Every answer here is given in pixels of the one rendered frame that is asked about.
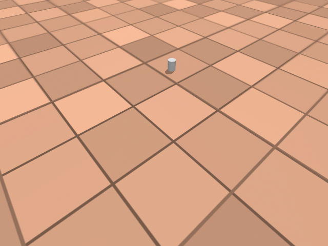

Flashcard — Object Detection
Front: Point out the can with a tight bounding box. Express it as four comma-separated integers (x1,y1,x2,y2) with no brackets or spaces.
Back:
168,58,176,72

